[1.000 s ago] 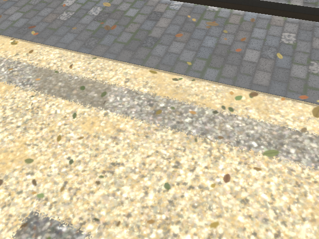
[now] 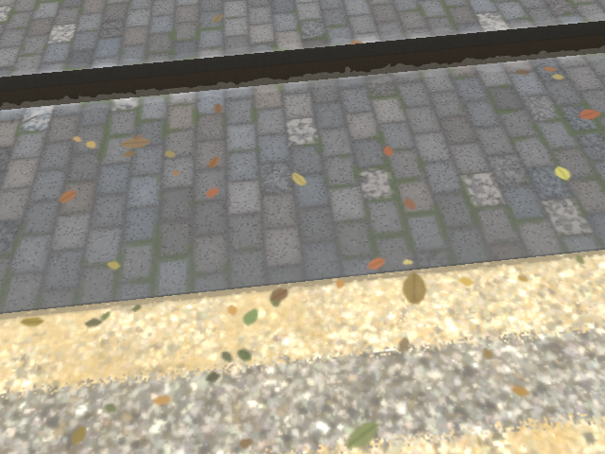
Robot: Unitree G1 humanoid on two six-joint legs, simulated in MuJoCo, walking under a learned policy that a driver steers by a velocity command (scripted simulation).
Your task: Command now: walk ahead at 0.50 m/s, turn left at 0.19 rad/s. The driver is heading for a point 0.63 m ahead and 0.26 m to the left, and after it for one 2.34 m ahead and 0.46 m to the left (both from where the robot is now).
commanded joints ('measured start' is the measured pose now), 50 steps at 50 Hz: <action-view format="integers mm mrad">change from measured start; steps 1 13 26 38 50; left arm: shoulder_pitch -25 22 -81 -125 -11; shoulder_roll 138 210 124 186 152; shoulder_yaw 39 58 15 51 36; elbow -42 33 -92 -107 -11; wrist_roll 5 -15 8 -13 -24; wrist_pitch -27 34 -16 -53 -26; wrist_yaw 17 60 37 21 16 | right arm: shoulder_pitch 5 -157 35 109 -11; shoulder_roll -56 -33 -118 -94 -13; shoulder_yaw -17 -8 -45 -40 -1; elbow -42 -158 -146 -113 -185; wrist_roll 1 -5 -13 -5 -27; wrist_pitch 0 -13 -11 21 0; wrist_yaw -1 74 5 -18 2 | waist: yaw -9 20 3 21 -7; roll -89 -126 -14 81 -134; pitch -23 -9 -58 -126 -24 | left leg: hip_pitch -45 14 416 465 -1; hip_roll -5 -137 -5 -57 -43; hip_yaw -59 151 -231 -332 -2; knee -115 -472 -854 -532 -141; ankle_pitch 168 66 336 95 -101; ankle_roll -12 97 318 148 3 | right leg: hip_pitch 48 338 -435 -38 34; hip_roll -265 -333 -169 -101 -292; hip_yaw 99 -81 114 141 312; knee -181 22 679 121 -155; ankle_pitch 340 922 -80 128 187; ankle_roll -107 -31 158 70 -147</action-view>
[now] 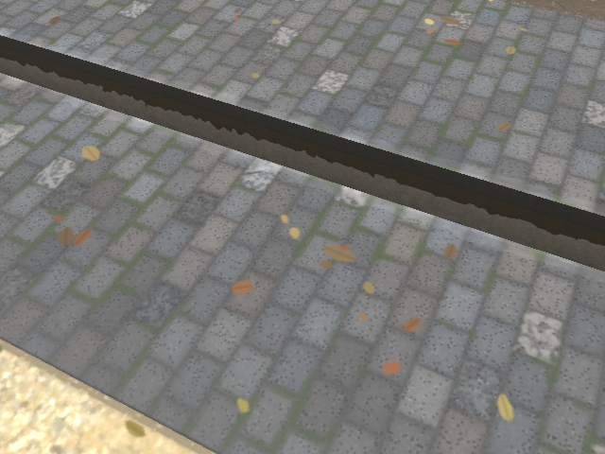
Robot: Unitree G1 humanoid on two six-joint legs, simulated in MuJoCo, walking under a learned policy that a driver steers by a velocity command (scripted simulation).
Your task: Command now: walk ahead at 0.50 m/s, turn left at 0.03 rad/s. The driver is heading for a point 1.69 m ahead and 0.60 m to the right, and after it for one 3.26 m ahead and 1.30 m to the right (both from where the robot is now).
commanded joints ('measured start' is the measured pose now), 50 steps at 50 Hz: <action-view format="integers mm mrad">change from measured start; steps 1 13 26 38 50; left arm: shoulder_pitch -41 121 -151 -25 -183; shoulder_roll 160 31 57 282 206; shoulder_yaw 36 -10 11 85 67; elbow -50 -51 -127 -226 -222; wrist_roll -16 -16 -22 9 -5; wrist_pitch -8 15 62 74 112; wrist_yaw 3 22 -10 -18 44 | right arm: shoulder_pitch -62 181 7 111 -53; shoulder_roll -9 -245 -109 -144 -81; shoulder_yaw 8 -75 -49 -30 -17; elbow -84 -29 68 52 22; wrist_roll -13 -31 -16 -9 -20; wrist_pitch -31 -55 -72 -35 31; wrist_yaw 7 1 -5 -3 -44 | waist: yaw -24 -146 -71 35 -60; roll -129 188 15 -156 -145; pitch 6 -318 36 -460 -156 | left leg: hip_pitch -80 945 465 -97 39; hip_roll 35 355 203 -59 -35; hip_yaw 8 -469 91 -57 -47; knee -205 -663 -924 388 -131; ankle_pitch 93 86 379 -345 35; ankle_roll -16 224 172 -70 -96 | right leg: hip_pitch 69 -435 -476 481 -98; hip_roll -234 -6 -154 -389 -154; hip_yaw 253 77 97 673 402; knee -196 631 489 38 -40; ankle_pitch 216 -275 168 563 127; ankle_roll -196 17 53 -373 -199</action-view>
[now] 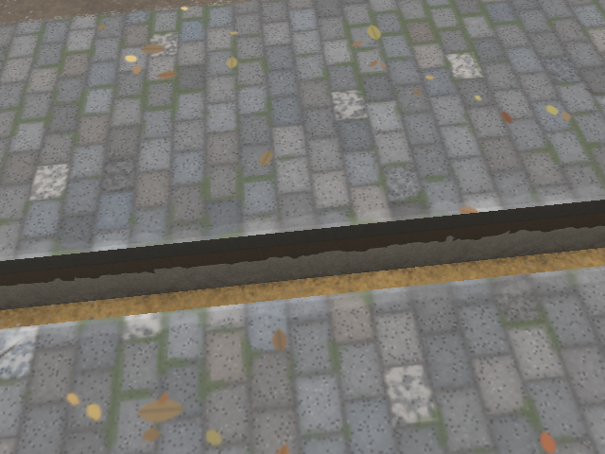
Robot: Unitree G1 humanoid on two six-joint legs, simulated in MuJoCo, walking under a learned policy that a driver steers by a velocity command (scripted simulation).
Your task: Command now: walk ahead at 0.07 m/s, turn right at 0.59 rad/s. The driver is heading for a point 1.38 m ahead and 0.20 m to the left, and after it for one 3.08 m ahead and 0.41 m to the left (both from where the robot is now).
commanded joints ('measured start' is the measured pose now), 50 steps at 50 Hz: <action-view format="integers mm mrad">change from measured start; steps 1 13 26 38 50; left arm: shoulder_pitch -47 12 75 160 285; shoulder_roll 163 187 55 97 34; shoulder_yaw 48 56 10 13 -22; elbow -86 -61 26 86 71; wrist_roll -4 -7 -18 10 11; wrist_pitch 3 8 -48 -94 -109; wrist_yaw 22 20 -10 6 8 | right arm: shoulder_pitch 52 37 140 -17 333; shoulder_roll -72 -118 -102 -7 -266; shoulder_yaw -20 -36 -25 -1 -83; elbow -43 -76 -18 -81 -83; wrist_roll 5 -22 41 38 48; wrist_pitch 2 -26 -9 -61 -21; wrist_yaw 0 27 30 86 70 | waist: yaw -31 -15 -6 42 -93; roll -125 152 130 -123 249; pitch -198 -125 -86 28 -456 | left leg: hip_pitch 98 402 267 -132 1027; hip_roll -23 314 139 42 313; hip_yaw -1 -331 -138 90 -734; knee -85 -658 -661 -161 -634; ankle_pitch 65 453 -81 278 -64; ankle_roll -8 352 237 70 507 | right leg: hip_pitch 97 -120 379 381 -224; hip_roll -227 -4 -98 -317 -41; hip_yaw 287 84 -102 -43 -85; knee -139 609 -118 -335 930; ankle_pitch -48 -481 -121 48 -457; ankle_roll -151 116 26 -93 110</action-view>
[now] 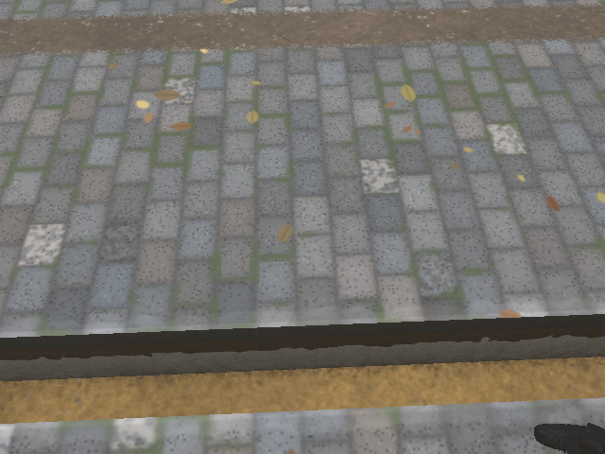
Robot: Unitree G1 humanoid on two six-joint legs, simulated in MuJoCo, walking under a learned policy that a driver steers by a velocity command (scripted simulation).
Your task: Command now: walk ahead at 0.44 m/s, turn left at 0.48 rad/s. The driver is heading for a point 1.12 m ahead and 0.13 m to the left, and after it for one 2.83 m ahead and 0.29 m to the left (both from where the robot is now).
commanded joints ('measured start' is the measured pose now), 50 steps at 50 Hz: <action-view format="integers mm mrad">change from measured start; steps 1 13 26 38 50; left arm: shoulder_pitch -31 -217 -197 -252 -334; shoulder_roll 145 81 148 176 78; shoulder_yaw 15 3 30 23 9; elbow -146 -198 -245 -169 -154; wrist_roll -18 24 23 -4 6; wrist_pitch -73 -6 4 45 -41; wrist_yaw -20 7 -15 -34 -64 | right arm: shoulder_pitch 315 153 273 133 279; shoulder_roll -214 -167 -189 -113 -152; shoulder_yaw -65 -52 -47 -17 -31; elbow -19 6 -36 -47 18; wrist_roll -5 -7 -23 -19 -27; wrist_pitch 3 30 87 91 -7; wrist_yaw -18 -70 -96 -69 -91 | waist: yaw -168 -47 -68 -21 -97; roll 156 57 -244 -188 104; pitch -390 -143 -214 -123 21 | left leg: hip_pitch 900 275 -45 272 526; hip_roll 365 120 -69 37 249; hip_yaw -857 -290 -247 -24 -235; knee -374 -299 501 -9 -505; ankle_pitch -286 498 -592 -295 -58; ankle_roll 270 125 -150 -135 81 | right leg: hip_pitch -729 -532 8 -235 -682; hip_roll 81 42 -349 -141 21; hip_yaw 236 163 720 348 94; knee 708 103 -377 -520 96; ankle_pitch -39 395 722 16 304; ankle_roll -14 59 -326 -247 -49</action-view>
